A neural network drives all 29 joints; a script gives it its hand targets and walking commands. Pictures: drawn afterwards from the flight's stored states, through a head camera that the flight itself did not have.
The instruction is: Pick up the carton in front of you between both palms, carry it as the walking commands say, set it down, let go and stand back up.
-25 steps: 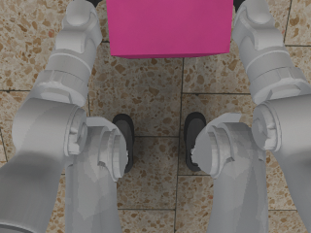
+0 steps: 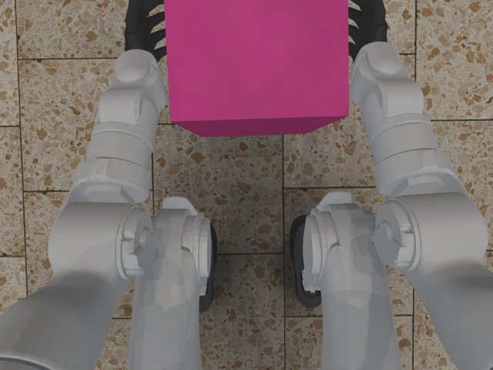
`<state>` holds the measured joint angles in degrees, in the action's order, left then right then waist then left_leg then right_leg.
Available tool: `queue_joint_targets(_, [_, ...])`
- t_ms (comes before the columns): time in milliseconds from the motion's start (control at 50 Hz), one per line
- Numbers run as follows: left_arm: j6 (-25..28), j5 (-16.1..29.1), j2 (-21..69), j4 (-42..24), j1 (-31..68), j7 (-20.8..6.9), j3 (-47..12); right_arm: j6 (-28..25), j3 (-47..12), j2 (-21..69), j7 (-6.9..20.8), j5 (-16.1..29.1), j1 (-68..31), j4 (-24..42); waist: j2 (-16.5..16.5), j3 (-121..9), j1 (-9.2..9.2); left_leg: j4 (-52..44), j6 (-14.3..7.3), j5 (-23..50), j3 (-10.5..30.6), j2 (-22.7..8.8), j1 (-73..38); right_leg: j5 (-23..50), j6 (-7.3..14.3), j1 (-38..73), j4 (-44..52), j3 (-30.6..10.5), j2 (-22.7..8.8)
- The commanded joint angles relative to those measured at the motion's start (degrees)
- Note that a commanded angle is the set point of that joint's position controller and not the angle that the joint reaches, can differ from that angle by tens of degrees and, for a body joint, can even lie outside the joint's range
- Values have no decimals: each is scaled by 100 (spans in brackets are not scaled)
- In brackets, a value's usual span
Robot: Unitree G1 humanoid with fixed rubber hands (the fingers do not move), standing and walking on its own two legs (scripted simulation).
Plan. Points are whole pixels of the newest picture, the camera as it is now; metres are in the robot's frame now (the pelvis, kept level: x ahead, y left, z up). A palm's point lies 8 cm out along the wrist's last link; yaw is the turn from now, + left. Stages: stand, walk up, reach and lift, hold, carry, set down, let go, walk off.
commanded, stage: reach and lift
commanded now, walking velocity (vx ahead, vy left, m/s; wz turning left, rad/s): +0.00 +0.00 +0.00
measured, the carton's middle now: (254, 64) +0.53 -0.01 -0.17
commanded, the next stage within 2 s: none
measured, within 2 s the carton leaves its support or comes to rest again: neither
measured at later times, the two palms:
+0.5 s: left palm (71, 15) +0.49 +0.13 +0.08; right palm (471, 12) +0.48 -0.17 +0.08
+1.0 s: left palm out of the picture +0.44 +0.14 +0.24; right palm out of the picture +0.44 -0.16 +0.24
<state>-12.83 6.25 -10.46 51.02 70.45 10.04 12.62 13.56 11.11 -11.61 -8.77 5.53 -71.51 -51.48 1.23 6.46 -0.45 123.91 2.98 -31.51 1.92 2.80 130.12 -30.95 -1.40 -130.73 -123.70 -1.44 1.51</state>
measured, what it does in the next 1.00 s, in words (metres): rises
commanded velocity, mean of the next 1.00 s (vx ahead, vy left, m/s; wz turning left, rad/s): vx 0.00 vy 0.00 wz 0.00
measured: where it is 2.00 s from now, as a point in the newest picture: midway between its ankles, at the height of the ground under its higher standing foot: (254, 278)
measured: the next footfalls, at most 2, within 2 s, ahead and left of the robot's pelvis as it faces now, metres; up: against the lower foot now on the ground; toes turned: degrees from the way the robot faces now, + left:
none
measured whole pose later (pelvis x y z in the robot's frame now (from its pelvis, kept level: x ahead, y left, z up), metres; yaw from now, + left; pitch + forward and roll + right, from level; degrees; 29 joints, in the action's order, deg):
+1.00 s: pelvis +0.06 +0.00 +0.27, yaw -1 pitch +29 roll +0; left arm -20.3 -10.8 6.0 34.0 34.1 2.9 21.9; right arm 20.9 22.1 5.5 -1.5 -11.8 -33.9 -33.2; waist 0.6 -13.4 -0.4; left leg 72.3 0.9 -26.8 2.9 2.6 74.3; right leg -25.7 -0.9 -75.1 -71.9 -2.6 1.7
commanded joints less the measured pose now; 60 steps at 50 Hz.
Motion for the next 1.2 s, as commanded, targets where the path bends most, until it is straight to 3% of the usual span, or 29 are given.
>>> queue_joint_targets(0, [-176, 87, 6623, -1438, 3743, -1886, -2092, 204, -1908, 6705, 1830, 51, -3299, 1365, -163, -7730, -172, -1408, -201, 1398, -771, 682, -3320, 1709, 45, 4179, 1462, 607, 698])
queue_joint_targets(100, [-496, -840, 6643, -602, 3143, -1920, -1134, 504, -1154, 6777, 2027, -665, -2929, 610, -154, -6275, 63, -2161, -288, 488, -683, 680, -3072, 550, 96, 3304, 2152, 570, 719])
queue_joint_targets(180, [-559, -1091, 6741, -540, 3144, -1933, -934, 559, -850, 6716, 2096, -985, -2898, 530, -162, -6436, -31, -2602, -286, 388, -606, 716, -3295, 484, 107, 3610, 2542, 578, 736])
queue_joint_targets(260, [-649, -1086, 6993, -641, 3029, -1964, -1070, 611, -788, 6768, 2129, -1119, -2716, 585, 1, -6846, -154, -2998, -228, 479, -554, 740, -3854, 615, 121, 3984, 2881, 612, 753])
queue_joint_targets(500, [-837, -743, 7536, -1382, 2025, -2083, -2032, 821, -1826, 7418, 2241, -689, -1813, 1401, -75, -7651, -73, -3838, -146, 1390, -480, 754, -5309, 1464, 11, 5479, 3752, 497, 797])
queue_joint_targets(860, [-715, -868, 7693, -1441, 125, -2132, -2297, 709, -2144, 7775, 2084, -868, 89, 1525, -138, -6004, -31, -5658, -230, 1419, -114, 709, -6932, 1579, 69, 7544, 5617, 49, 752])
queue_joint_targets(1180, [-766, -1013, 7760, -1834, -1576, -2150, -2639, 734, -2519, 7785, 2095, -974, 1758, 1888, -127, -4537, -7, -7645, -293, 2356, 252, 492, -9434, 2466, 149, 9888, 7564, -295, 576])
